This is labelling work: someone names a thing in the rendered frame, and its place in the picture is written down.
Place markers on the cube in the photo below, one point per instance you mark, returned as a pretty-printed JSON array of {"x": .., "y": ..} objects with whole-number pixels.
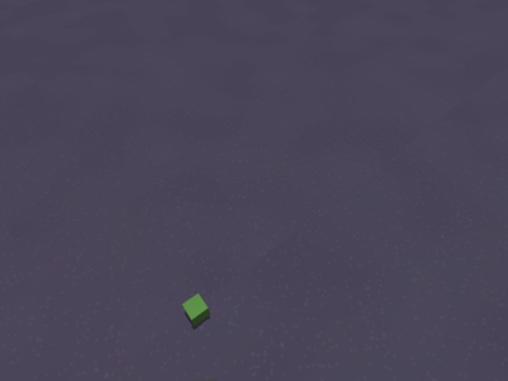
[{"x": 196, "y": 309}]

